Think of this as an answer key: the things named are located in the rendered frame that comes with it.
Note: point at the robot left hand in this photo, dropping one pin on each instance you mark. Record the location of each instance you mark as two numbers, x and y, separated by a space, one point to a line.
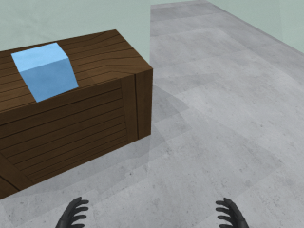
67 218

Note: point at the carton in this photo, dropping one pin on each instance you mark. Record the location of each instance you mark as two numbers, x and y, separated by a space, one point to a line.
46 71

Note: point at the pedestal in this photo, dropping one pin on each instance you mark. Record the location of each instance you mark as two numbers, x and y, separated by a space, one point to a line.
110 108

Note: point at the robot right hand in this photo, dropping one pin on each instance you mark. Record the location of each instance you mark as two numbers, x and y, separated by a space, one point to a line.
236 218

